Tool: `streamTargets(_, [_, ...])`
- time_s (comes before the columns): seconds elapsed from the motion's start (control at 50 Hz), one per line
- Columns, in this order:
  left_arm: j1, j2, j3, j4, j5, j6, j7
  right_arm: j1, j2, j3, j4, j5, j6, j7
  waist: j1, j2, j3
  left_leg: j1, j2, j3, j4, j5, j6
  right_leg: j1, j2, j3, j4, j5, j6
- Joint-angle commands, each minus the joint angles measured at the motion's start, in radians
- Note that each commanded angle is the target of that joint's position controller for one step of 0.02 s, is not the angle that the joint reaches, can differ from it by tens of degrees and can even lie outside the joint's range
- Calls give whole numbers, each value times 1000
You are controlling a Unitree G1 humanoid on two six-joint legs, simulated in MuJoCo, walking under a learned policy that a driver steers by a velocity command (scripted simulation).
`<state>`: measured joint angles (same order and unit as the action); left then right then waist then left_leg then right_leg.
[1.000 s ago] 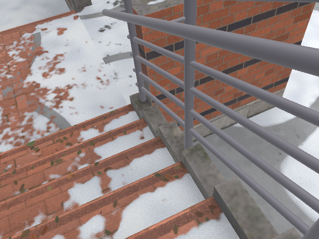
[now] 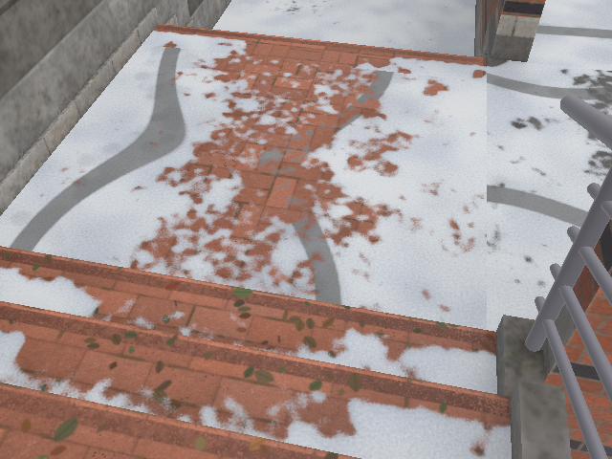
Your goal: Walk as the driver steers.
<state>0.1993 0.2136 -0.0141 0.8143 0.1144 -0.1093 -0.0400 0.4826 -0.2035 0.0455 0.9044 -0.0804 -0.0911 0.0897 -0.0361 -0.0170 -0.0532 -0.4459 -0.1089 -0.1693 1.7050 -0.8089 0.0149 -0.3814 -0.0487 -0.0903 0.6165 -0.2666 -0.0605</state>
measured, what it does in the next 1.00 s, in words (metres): goes down: left foot, then right foot 0.15 m lower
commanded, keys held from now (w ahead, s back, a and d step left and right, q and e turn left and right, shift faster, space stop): w+q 0.42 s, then w+e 0.58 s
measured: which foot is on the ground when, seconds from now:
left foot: up 0.00-0.40, down 0.42-0.80, up 0.82-1.00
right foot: down 0.00-0.42, up 0.44-0.78, down 0.80-1.00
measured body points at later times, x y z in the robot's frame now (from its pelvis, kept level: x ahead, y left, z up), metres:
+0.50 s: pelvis +0.25 +0.04 -0.04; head +0.25 +0.05 +0.41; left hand +0.22 +0.29 -0.18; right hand +0.45 -0.16 -0.14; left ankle +0.24 +0.15 -0.73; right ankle +0.10 -0.12 -0.65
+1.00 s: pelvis +0.53 +0.07 -0.17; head +0.55 +0.07 +0.28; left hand +0.44 +0.28 -0.32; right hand +0.69 -0.15 -0.29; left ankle +0.61 +0.25 -0.79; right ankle +0.50 +0.00 -0.88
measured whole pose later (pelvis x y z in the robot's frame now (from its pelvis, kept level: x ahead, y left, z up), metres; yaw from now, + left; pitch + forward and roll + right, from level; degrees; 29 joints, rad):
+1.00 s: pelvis +0.53 +0.07 -0.17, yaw +5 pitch +2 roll -3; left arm 0.48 0.19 0.00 1.04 0.07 -0.11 -0.06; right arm 0.21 -0.24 0.03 0.83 -0.09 -0.08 0.04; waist 0.07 0.04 -0.02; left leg -0.85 0.13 -0.10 1.27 -0.10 -0.02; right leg -0.31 0.17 0.00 0.69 -0.41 -0.14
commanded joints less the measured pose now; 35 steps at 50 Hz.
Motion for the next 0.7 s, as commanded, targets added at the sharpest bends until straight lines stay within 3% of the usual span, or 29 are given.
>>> streamTargets(0.02, [413,242,68,70,-20,26,-40,-87,-97,-21,-168,32,3,-23,135,-69,-38,-1020,98,53,497,202,-35,743,-504,701,-121,463,-391])
streamTargets(0.06, [205,3,-4,44,-33,4,-43,-62,-31,5,-151,7,28,-48,-35,83,79,-709,263,-17,116,477,10,237,-429,448,-207,456,-272])
streamTargets(0.08, [148,-46,-21,38,-42,0,-29,-75,-17,5,-138,-9,38,-38,-76,45,163,-562,287,12,30,469,24,-10,-393,373,-276,423,-259])
streamTargets(0.1, [126,-75,-25,47,-54,-24,10,-48,17,19,-115,-33,48,-23,-70,-9,162,-543,292,44,-159,587,46,-38,-273,254,-288,316,-210])
streamTargets(0.12, [161,-20,-11,62,-51,-45,34,-25,10,10,-87,-21,49,-11,-37,-66,169,-494,279,57,-316,702,34,-83,-208,160,-306,288,-186])
streamTargets(0.14, [189,6,-15,73,-45,-60,51,-109,-40,-6,-97,-8,40,0,12,-31,100,-383,268,77,-468,797,32,-93,-192,93,-325,268,-186])
streamTargets(0.18, [244,92,-4,117,-23,-59,47,-175,-56,-19,-108,3,30,15,28,-16,73,-401,261,73,-501,824,8,10,-242,63,-302,392,-186])
streamTargets(0.2, [257,120,6,115,-31,-47,37,-194,-43,-18,-114,-5,31,16,47,-3,75,-452,261,78,-526,807,0,110,-274,42,-280,505,-195])
streamTargets(0.24, [195,116,9,104,-9,-31,32,-199,-34,-18,-149,13,22,3,23,60,73,-483,285,21,-546,906,11,204,-300,5,-234,652,-181])
streamTargets(0.26, [189,120,9,94,-12,-33,38,-199,-59,-25,-150,3,25,0,28,23,63,-420,263,84,-488,877,-1,191,-265,-33,-205,663,-178])
streamTargets(0.3, [202,120,5,82,-19,-38,68,-220,-63,-29,-191,-3,20,11,58,-8,65,-400,238,158,-447,754,14,232,-210,-95,-140,557,-150])
streamTargets(0.32, [249,122,13,90,-36,-37,69,-288,-75,-38,-214,15,11,5,102,-14,109,-452,253,138,-526,661,22,275,-234,-86,-135,499,-126])
streamTargets(0.36, [312,132,24,85,-58,-32,95,-394,-84,-41,-270,-3,-3,-1,160,-43,100,-466,223,220,-704,568,34,416,-254,-76,-104,576,-120])
streamTargets(0.4, [205,220,53,13,-41,-28,78,-299,-110,-65,-270,15,-16,-16,83,-69,56,-117,119,316,-755,443,44,278,-261,-122,-32,906,-126])
streamTargets(0.42, [117,258,65,5,-12,-30,55,-122,-156,-103,-224,38,-27,-26,-38,-66,23,218,55,336,-844,556,63,124,-233,-153,130,937,-98])
streamTargets(0.44, [136,215,59,-3,-16,-38,10,96,-303,-167,-131,40,-47,-44,-118,110,-59,680,71,245,-892,886,173,-215,-125,-161,450,644,-26])
streamTargets(0.46, [119,83,18,-33,-8,-33,-50,384,-310,-160,-32,21,-42,-53,-204,355,-301,1082,365,-253,-1108,819,386,-546,93,-67,827,-417,33])
streamTargets(0.48, [-133,84,19,-120,-75,-32,-62,456,-233,-140,-1,-5,-60,-57,-295,207,-89,879,380,-414,-1209,704,329,-743,98,86,836,-434,-24])
streamTargets(0.5, [-208,54,20,-154,-99,-18,-44,332,-194,-125,-6,2,-71,-57,-212,139,73,637,412,-404,-1230,611,309,-731,40,161,784,-332,-54])
streamTargets(0.52, [-163,99,39,-114,-86,-3,-27,177,-114,-97,-31,26,-58,-49,-116,80,86,413,406,-345,-1165,608,317,-642,-13,175,773,-261,-53])
streamTargets(0.54, [-93,73,36,-84,-42,6,-19,107,-49,-66,-15,24,-38,-45,-40,77,87,238,400,-248,-1146,519,309,-569,-33,170,734,-202,-73])
streamTargets(0.56, [18,5,9,-23,14,23,-18,-45,24,-31,-33,14,-9,-51,49,-7,130,-50,376,-154,-1140,416,260,-412,-88,216,600,29,-98])
streamTargets(0.58, [100,81,65,-13,-107,76,5,-111,-178,-109,-76,89,26,-83,120,78,61,-45,359,-106,-1182,635,204,-230,22,149,538,168,-22])
streamTargets(0.6, [54,94,73,-25,-117,102,11,-163,-160,-102,-78,99,24,-102,141,55,95,-184,310,1,-1152,488,164,-160,25,184,398,350,6])
streamTargets(0.62, [130,-18,7,51,24,55,-13,-290,35,-15,-142,-40,-36,-93,107,-7,47,-357,251,151,-1088,354,107,-12,-72,165,306,653,-24])
streamTargets(0.64, [229,-52,16,93,32,43,-15,-296,-15,-23,-142,-54,-52,-96,143,49,72,-480,207,256,-1073,256,105,213,-1,75,223,696,3])
streamTargets(0.66, [186,37,43,92,24,29,-25,-219,-37,-21,-109,-51,-63,-93,112,64,72,-510,188,297,-1064,223,102,306,37,15,249,690,46])
streamTargets(0.68, [95,76,62,54,18,18,-36,-167,-58,-19,-74,-26,-62,-82,103,82,119,-480,232,278,-1015,167,103,307,30,15,248,584,55])
streamTargets(0.7, [6,94,64,29,1,13,-35,-106,-86,-23,-44,-29,-54,-71,76,36,152,-418,265,259,-965,146,96,284,30,7,196,501,63])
